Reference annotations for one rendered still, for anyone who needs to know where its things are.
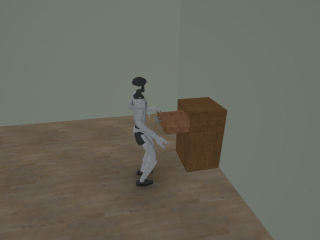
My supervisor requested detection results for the cabinet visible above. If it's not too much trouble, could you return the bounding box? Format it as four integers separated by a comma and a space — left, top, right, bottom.
176, 97, 228, 172

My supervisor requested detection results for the right robot forearm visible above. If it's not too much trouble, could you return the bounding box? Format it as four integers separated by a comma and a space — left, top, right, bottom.
137, 122, 159, 140

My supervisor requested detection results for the robot right hand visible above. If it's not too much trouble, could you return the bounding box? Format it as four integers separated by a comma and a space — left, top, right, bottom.
155, 136, 169, 149

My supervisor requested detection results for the robot right shin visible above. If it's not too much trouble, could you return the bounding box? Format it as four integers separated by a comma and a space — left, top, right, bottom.
140, 159, 157, 182

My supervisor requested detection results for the left robot upper arm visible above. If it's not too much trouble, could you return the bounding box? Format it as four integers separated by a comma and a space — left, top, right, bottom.
127, 91, 136, 110

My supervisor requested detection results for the robot left hand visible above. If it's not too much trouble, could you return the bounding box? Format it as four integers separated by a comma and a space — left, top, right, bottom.
148, 106, 161, 118

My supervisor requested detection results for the humanoid robot head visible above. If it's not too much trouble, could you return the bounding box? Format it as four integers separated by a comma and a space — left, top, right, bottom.
132, 77, 147, 99

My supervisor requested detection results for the right robot upper arm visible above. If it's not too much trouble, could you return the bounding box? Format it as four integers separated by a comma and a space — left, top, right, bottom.
136, 100, 146, 128

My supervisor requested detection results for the drawer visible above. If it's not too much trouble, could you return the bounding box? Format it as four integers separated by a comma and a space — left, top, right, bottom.
157, 106, 190, 135

